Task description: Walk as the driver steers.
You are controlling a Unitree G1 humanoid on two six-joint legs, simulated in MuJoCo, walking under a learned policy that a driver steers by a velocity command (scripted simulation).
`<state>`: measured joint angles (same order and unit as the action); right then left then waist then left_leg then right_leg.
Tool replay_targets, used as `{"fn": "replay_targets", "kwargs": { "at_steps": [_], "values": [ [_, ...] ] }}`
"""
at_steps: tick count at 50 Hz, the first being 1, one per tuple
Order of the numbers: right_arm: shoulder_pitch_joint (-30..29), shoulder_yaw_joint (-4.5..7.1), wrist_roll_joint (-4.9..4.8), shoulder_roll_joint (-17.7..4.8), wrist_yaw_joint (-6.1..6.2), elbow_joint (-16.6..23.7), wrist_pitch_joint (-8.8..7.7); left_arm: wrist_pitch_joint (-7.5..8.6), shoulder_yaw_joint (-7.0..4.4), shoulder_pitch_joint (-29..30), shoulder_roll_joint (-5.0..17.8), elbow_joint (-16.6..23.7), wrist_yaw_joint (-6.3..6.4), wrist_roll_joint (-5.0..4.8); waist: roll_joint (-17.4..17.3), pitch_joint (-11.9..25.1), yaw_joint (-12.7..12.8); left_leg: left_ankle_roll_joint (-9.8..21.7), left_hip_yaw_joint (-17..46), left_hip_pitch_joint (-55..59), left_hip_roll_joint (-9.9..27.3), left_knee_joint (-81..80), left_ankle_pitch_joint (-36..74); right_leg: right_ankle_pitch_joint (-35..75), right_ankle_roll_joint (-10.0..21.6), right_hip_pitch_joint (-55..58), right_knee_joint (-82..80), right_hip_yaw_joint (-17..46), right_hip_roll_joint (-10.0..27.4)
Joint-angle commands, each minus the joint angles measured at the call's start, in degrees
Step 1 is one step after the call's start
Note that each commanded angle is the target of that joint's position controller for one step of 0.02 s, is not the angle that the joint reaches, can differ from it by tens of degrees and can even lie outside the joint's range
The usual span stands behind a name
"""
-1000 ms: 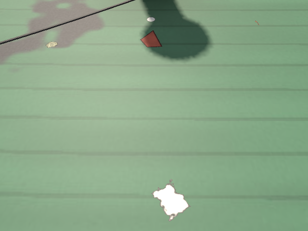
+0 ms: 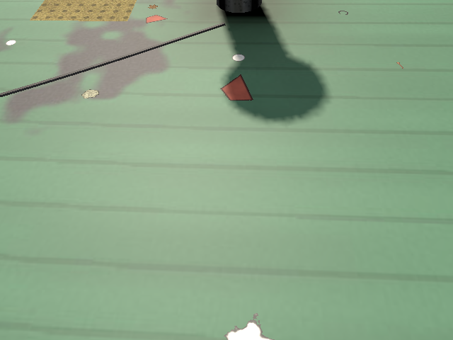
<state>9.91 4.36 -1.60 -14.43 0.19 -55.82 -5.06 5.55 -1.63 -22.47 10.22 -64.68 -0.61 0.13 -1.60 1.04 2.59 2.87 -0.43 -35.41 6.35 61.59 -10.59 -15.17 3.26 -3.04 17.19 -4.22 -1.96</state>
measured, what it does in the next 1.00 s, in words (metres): walks ahead, turning right: left foot, then right foot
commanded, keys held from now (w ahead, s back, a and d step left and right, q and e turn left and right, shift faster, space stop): w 0.28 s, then w+e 0.44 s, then e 0.28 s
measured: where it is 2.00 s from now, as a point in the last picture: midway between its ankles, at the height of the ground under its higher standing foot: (260, 303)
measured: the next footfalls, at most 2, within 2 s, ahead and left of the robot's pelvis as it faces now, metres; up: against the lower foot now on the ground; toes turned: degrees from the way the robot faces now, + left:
left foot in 0.28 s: +0.35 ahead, +0.16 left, +0.00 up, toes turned +3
right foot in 0.84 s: +0.63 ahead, -0.11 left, +0.00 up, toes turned -18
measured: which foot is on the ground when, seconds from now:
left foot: up 0.00-0.26, down 0.28-0.82, up 0.84-1.00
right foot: down 0.00-0.28, up 0.30-0.82, down 0.84-1.00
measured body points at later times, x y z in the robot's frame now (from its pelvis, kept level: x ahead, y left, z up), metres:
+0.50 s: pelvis +0.28 +0.07 +0.00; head +0.30 +0.07 +0.45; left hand +0.38 +0.34 -0.14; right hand +0.31 -0.19 -0.14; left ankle +0.31 +0.15 -0.75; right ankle +0.30 -0.09 -0.66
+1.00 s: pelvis +0.53 -0.02 -0.02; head +0.58 -0.04 +0.43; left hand +0.76 +0.20 -0.13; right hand +0.56 -0.32 -0.14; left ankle +0.52 +0.15 -0.64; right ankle +0.59 -0.10 -0.75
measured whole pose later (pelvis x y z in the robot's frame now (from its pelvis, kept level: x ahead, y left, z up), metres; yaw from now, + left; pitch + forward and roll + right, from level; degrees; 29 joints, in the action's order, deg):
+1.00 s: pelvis +0.53 -0.02 -0.02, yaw -20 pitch +3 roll +0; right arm 7.3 3.7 -0.2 -16.4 1.8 -48.1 -4.3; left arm 2.3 -5.0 -8.1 16.0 -45.0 -1.2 -0.1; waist -0.7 -4.6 0.3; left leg -2.6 2.5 -29.7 2.9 73.0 -27.3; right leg -6.5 6.3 -24.2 28.2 -0.6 -5.6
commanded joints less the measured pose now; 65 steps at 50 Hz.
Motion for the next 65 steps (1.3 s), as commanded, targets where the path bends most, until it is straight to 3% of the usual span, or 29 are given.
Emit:
{"fn": "replay_targets", "kwargs": {
  "at_steps": [1,6,9,11,13,14,15,16,17,18,19,21,25,31,37,39,41,42,43,44,45,46,47,48,51,54,57,60,65],
  "values": [
    [-5.7,-0.05,0.49,-1.0,-0.30,4.4,0.09,0.24,-1.08,-0.5,9.3,2.7,1.29,0.18,4.2,-7.2,-0.8,-1.7,0.4,-9.0,1.3,-10.6,6.3,16.6,7.6,-0.5,-10.5,10.7,14.2],
    [-16.0,-1.10,-0.05,-0.8,-1.72,7.9,-0.18,-0.14,-1.66,-4.4,10.3,2.8,1.81,-0.57,5.3,-9.3,1.7,-1.5,-2.2,-4.2,-1.7,-25.4,13.5,15.6,7.2,0.2,-12.1,6.8,14.4],
    [-18.4,-1.16,-0.24,-1.8,-2.79,9.5,-0.63,-0.68,-2.20,-5.2,10.5,2.4,1.88,-1.05,5.6,-9.6,0.8,0.7,-1.6,-3.8,-2.2,-29.6,11.3,20.5,6.5,6.3,-9.3,6.0,16.8],
    [-14.9,-0.22,-0.20,-4.2,-3.11,9.3,-0.90,-1.10,-2.80,-3.6,11.9,3.1,1.89,-0.91,7.4,-6.0,-2.2,2.5,-2.9,3.5,-4.6,-30.7,7.9,36.0,5.3,9.2,-3.6,5.0,17.5],
    [0.7,2.24,-0.24,-8.5,-2.63,4.9,-0.71,-1.92,-2.82,-1.7,12.0,3.9,1.87,-0.52,8.6,3.8,-10.4,5.3,-5.3,24.5,-8.4,-30.5,6.6,51.0,2.8,6.0,15.0,2.0,14.3],
    [11.2,3.42,0.41,-12.4,-2.00,2.6,-0.46,-1.98,-1.96,-1.9,10.2,5.2,1.71,0.22,3.7,11.5,-13.6,8.7,6.3,43.2,1.4,-28.7,4.3,35.2,1.0,-8.1,33.2,0.6,11.3],
    [15.5,3.87,1.30,-16.2,-2.22,1.1,-0.43,-0.64,0.67,-10.3,0.2,5.6,0.77,-0.41,-13.1,22.2,-8.0,18.7,37.8,61.5,16.8,-38.0,-11.1,-10.4,-2.3,-29.3,55.2,4.0,-0.8],
    [14.4,2.31,1.18,-10.7,-2.17,1.3,-0.55,1.10,-0.62,-5.1,5.6,5.4,0.45,-2.35,-9.0,21.0,-10.5,16.4,44.4,59.1,16.2,-45.6,-16.5,-16.3,-0.9,-35.2,62.9,13.1,0.1],
    [8.4,1.57,0.96,-8.3,-1.91,2.1,-1.01,1.83,-1.71,1.2,9.2,7.8,0.53,-3.89,-7.3,10.8,-9.3,13.1,34.2,50.6,15.0,-46.2,-13.1,-12.6,0.1,-40.0,64.7,11.6,3.1],
    [2.9,0.78,1.18,-6.2,-1.84,3.4,-1.50,1.94,-1.89,4.3,9.9,8.8,1.14,-3.70,-1.5,6.4,-7.2,11.3,25.8,40.6,13.4,-47.5,-6.5,-6.7,0.5,-37.6,62.0,10.4,6.7],
    [-0.2,0.28,1.78,-4.2,-2.06,3.3,-2.04,1.36,-2.55,5.3,9.7,8.7,1.74,-2.70,0.1,3.2,-5.1,9.8,19.4,32.4,11.5,-49.1,-1.4,-3.1,0.6,-34.2,58.4,10.0,8.8],
    [-1.4,-0.29,2.64,-1.8,-2.29,2.2,-2.41,-0.75,-2.89,1.5,7.0,7.8,1.87,-2.42,-2.6,1.5,-1.7,8.2,11.4,24.7,8.6,-52.1,0.6,-0.6,1.1,-28.0,54.4,10.9,11.0],
    [1.3,0.43,2.71,-4.9,-0.83,0.7,-2.59,-2.78,-3.38,6.1,6.5,10.2,2.05,-2.10,-1.7,-3.3,-1.2,8.7,3.6,22.2,8.5,-56.3,4.1,5.3,0.1,-34.3,47.7,11.6,11.6],
    [4.9,0.56,2.58,-6.4,1.04,0.8,-2.00,-1.96,-3.22,16.3,6.0,14.0,0.13,-1.28,-0.3,-5.1,-3.7,6.2,-6.5,27.8,6.9,-56.7,10.7,21.0,-1.1,-38.1,29.9,7.6,9.5],
    [10.3,1.30,1.56,-8.4,1.59,0.1,0.48,-1.94,-2.09,26.0,4.8,20.1,-2.35,-1.24,0.1,-8.2,-6.5,5.2,-11.4,40.6,10.1,-49.7,24.6,14.4,0.7,-41.4,19.8,1.3,7.3],
    [8.2,1.80,1.14,-10.3,2.28,1.6,1.70,-1.91,-3.05,23.0,6.9,21.1,-3.10,-0.88,-3.0,-4.6,-3.7,3.6,-13.1,41.3,9.9,-40.7,48.7,8.8,2.1,-33.2,19.3,-3.0,2.9],
    [5.7,1.96,0.61,-11.5,2.74,3.1,2.58,-1.56,-5.67,9.0,12.3,18.5,-3.12,-1.30,-4.4,3.6,3.6,0.7,-13.6,37.8,7.6,-22.1,55.0,12.3,4.9,-14.8,14.1,-3.7,-1.9],
    [5.7,1.74,0.88,-11.1,2.55,4.2,1.97,-1.77,-7.43,2.6,16.7,17.4,-1.75,-0.93,-0.2,8.0,6.6,-3.2,-13.7,26.8,4.4,-6.2,38.0,26.0,7.7,0.1,10.6,3.8,1.7],
    [11.4,-0.57,4.61,-2.3,1.50,6.2,0.57,-2.33,-7.92,3.9,22.8,17.9,-0.46,0.02,16.8,14.0,-1.3,-6.7,-10.4,4.6,-5.4,15.0,-27.2,59.3,15.6,20.0,18.8,24.8,16.9],
    [12.5,-0.83,2.04,-4.9,0.44,7.4,-1.31,-2.26,-7.19,1.6,21.4,20.4,-0.91,0.75,11.6,28.7,0.8,-6.8,3.5,-1.6,-9.4,25.2,-32.0,50.6,24.9,27.5,11.7,44.0,24.8],
    [4.4,0.02,-0.40,-7.6,0.26,8.9,-2.01,-2.41,-6.45,3.1,18.1,21.3,-0.92,0.80,5.5,23.7,3.4,-5.4,6.2,-4.9,-6.6,25.1,-26.3,47.8,21.6,23.0,8.5,37.1,21.7],
    [1.6,-0.11,-0.45,-7.1,0.66,9.9,-1.93,-2.29,-5.84,7.8,15.4,21.8,-0.71,-0.58,2.6,15.2,1.5,-4.7,5.4,-7.3,-4.3,20.1,-20.2,42.3,18.4,14.4,7.2,30.2,18.8],
    [1.4,0.26,0.74,-7.6,1.44,9.0,-1.13,-2.39,-5.21,11.9,13.3,23.0,-0.46,-1.28,-0.6,9.6,-0.7,-5.1,5.0,-5.0,-2.3,16.4,-17.2,39.5,16.3,4.6,5.1,26.1,16.4],
    [2.2,0.83,1.43,-8.6,1.98,9.4,-0.02,-2.55,-5.02,14.1,12.7,23.7,-0.18,-0.73,0.0,7.4,-2.8,-5.3,5.3,-0.8,-1.3,13.7,-15.4,38.2,15.9,-3.3,3.4,24.1,15.3],
    [3.8,0.95,2.07,-7.1,2.65,10.5,2.20,-2.61,-5.32,14.7,14.0,24.5,0.09,0.32,2.4,6.3,-5.3,-6.1,4.5,4.4,-1.8,6.0,-13.4,41.4,15.1,-12.6,2.1,20.1,12.4],
    [1.6,0.60,2.46,-6.3,3.15,11.9,2.92,-3.50,-5.79,13.5,15.5,25.0,1.20,-0.36,4.6,8.1,-4.6,-7.6,4.5,3.1,-3.3,-2.4,-8.4,39.8,13.6,-12.0,3.3,19.4,10.9],
    [-2.2,0.42,2.17,-6.5,2.96,13.4,3.49,-5.17,-5.72,13.9,15.5,26.2,2.24,-0.97,6.5,8.3,-3.3,-8.3,5.2,3.5,-4.5,-9.6,-3.3,26.3,11.0,-12.0,3.7,20.9,9.2],
    [-5.5,0.34,1.80,-6.7,2.57,14.8,3.43,-6.24,-5.59,13.8,15.3,27.0,2.76,-0.73,8.6,6.6,-2.1,-8.4,5.9,4.6,-6.0,-16.0,-2.9,15.7,9.8,-12.3,4.2,24.5,8.4],
    [-1.9,0.54,1.63,-7.2,1.15,14.7,1.68,-6.99,-4.36,14.5,13.4,28.4,2.84,-0.75,11.0,7.3,-3.9,-5.7,4.3,14.3,-7.0,-32.4,0.1,22.7,7.1,-9.2,11.3,27.6,8.1]
  ]
}}
Velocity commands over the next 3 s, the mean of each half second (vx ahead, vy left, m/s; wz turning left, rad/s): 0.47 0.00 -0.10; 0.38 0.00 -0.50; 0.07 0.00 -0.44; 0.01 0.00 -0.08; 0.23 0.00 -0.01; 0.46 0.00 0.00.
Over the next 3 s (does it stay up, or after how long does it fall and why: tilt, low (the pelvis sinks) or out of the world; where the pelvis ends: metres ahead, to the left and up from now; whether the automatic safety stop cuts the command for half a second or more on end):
stays up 0.95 -0.25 -0.01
